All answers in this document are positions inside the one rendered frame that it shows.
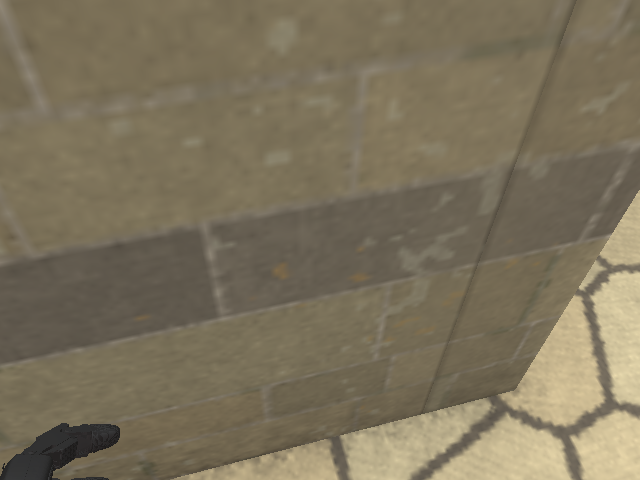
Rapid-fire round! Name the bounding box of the left robot hand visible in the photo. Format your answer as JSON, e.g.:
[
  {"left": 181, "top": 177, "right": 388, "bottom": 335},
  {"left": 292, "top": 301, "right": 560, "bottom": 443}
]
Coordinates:
[{"left": 0, "top": 423, "right": 120, "bottom": 480}]

